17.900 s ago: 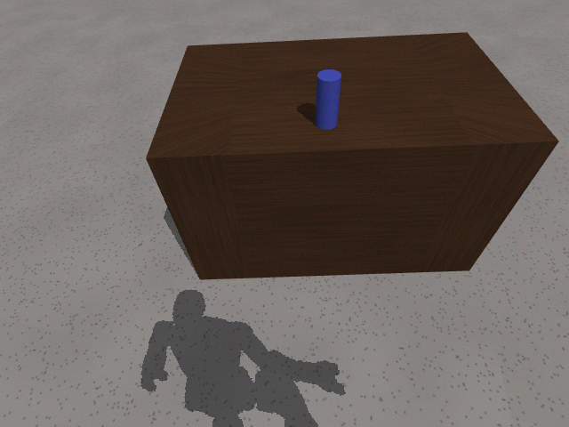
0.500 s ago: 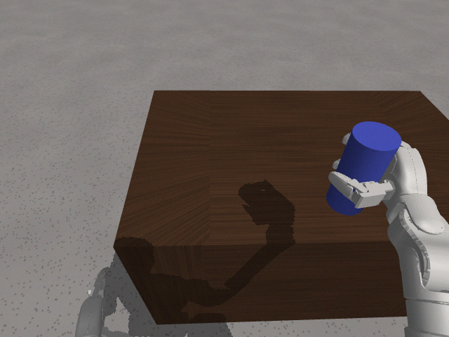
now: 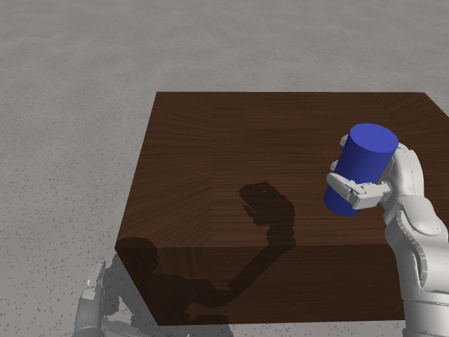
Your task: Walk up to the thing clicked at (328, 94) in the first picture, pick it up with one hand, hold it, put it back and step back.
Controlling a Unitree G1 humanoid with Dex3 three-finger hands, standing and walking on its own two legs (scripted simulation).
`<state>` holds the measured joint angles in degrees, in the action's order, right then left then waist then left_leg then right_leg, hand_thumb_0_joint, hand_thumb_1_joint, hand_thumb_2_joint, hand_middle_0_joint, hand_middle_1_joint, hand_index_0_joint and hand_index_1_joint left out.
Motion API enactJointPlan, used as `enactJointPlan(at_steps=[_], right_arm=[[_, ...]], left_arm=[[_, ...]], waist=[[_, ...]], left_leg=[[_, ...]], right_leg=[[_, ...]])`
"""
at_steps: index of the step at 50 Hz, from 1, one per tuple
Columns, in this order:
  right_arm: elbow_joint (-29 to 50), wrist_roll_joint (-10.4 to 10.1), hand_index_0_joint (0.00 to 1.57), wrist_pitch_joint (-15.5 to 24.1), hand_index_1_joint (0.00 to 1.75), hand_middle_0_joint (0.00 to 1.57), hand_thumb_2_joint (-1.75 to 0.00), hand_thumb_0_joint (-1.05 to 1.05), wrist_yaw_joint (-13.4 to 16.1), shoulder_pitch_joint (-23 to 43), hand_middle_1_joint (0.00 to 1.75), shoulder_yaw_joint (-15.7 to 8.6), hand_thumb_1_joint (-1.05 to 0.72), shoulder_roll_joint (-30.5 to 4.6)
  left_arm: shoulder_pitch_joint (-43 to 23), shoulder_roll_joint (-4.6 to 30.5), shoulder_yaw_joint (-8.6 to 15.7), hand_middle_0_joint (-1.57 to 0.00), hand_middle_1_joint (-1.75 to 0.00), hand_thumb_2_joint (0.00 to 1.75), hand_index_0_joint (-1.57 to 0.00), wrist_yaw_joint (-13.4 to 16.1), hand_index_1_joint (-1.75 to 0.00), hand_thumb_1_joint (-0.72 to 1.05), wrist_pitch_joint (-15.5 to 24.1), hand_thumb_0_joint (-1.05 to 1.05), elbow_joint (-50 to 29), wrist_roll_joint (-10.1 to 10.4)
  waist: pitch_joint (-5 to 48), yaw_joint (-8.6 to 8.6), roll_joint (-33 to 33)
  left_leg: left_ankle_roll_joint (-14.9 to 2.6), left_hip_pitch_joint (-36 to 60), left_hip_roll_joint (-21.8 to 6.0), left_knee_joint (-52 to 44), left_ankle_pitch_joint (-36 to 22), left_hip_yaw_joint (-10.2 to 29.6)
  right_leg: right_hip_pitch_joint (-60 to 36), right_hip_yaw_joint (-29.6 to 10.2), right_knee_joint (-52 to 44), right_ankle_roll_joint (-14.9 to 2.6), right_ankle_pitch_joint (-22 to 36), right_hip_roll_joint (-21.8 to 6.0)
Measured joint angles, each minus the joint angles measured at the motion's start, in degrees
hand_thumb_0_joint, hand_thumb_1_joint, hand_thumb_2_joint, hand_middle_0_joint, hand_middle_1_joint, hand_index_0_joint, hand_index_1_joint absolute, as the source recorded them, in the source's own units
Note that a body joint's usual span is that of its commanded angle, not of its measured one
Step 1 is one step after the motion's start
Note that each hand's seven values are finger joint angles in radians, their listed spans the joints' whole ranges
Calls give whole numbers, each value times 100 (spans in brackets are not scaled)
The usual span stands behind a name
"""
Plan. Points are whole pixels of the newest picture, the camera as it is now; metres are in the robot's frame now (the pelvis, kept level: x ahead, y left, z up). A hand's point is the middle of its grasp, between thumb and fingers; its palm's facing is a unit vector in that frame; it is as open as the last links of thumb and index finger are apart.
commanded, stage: hold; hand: right
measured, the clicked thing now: (356, 173) +0.33 -0.16 +0.16
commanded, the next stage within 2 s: crouch in 0.46 s
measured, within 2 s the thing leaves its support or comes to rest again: neither
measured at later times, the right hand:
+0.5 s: hand (360, 171) +0.32 -0.17 +0.17, palm faces +0.12 +0.99 -0.01, open 9.0 cm
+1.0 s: hand (348, 179) +0.37 -0.19 +0.10, palm faces +0.17 +0.99 -0.01, open 8.9 cm
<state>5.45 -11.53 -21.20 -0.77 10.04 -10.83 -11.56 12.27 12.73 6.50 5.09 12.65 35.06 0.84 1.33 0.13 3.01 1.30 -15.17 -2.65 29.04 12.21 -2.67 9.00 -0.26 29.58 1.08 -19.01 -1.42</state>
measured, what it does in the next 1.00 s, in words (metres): stands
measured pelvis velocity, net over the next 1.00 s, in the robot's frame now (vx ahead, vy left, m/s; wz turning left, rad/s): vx -0.01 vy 0.00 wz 0.01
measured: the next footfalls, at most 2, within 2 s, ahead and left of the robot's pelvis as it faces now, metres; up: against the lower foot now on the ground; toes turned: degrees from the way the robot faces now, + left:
none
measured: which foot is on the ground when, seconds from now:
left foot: down 0.00-1.00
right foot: down 0.00-1.00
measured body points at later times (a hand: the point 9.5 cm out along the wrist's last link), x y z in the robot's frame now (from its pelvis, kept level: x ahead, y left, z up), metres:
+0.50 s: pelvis +0.00 +0.00 +0.00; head -0.03 +0.02 +0.45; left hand +0.17 +0.26 -0.06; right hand +0.31 -0.22 +0.17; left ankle +0.04 +0.13 -0.74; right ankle -0.03 -0.13 -0.74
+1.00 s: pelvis -0.01 +0.00 +0.00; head +0.00 +0.00 +0.45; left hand +0.14 +0.27 -0.07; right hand +0.35 -0.24 +0.10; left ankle +0.04 +0.13 -0.74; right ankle -0.03 -0.13 -0.74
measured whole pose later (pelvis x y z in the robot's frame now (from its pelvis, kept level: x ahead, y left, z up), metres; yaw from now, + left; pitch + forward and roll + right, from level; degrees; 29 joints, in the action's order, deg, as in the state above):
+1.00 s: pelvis -0.01 +0.00 +0.00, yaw +1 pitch +1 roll +0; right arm -17.4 -9.1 -9.2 -0.2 17.8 -14.6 -14.2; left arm 14.3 12.8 5.8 4.1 14.2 34.2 0.9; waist 0.2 2.4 0.1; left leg 1.1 -20.3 -2.3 31.2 12.0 -1.9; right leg 14.0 0.4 32.4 1.1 -19.5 -1.7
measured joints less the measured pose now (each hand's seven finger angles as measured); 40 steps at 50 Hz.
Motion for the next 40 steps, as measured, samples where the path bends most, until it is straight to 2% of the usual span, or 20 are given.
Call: enactJointPlan(at_steps=[9,14,20,25,30,35,40], right_arm=[[74,73,79,-35,113,77,-114,0,87,-119,113,-159,31,-77],[94,79,79,3,113,77,-114,0,43,-10,113,-68,31,-74],[-14,6,79,-43,112,78,-114,0,-1,52,112,20,31,-20],[109,-13,79,-50,112,78,-114,0,42,-138,112,-94,31,-28],[124,48,79,-54,112,78,-114,0,72,-102,113,-178,30,-100],[-25,66,79,-10,112,78,-114,0,18,109,112,-93,30,-57],[-808,58,79,160,112,78,-114,0,-66,405,112,-64,30,-35]], left_arm=[[163,-33,74,-6,-5,6,-5,-124,-6,-54,-147,-1,313,13],[99,8,23,-6,-5,6,-5,-62,-6,-55,-134,-1,334,27],[-28,-20,-12,-6,-5,5,-5,-37,-6,-54,-59,-1,15,9],[96,-39,21,-6,-5,5,-5,-96,-6,-54,-56,-1,13,22],[200,-17,85,-6,-5,5,-5,-135,-6,-54,-147,-1,299,31],[29,-12,-76,-5,-5,5,-5,-74,-6,-54,-125,-1,492,44],[-155,-143,-209,-5,-5,5,-5,-81,-5,-53,-46,-1,250,-8]], waist=[[35,-30,31],[-99,-58,49],[-30,-2,-6],[108,26,-4],[33,-29,34],[-116,-63,39],[-84,25,-41]], left_leg=[[7,46,12,-4,20,8],[17,3,-14,4,-11,9],[14,8,-4,-11,-24,19],[8,50,21,-29,-1,21],[6,50,17,-19,3,8],[11,-24,-6,5,-24,-2],[11,-151,-18,41,-41,-6]], right_leg=[[-34,9,33,-6,-47,-12],[14,6,44,-20,-14,15],[0,16,21,-15,0,7],[-46,23,5,-9,-29,-17],[-33,9,32,-7,-37,-15],[53,-6,64,-17,-8,7],[178,-15,86,-16,21,18]])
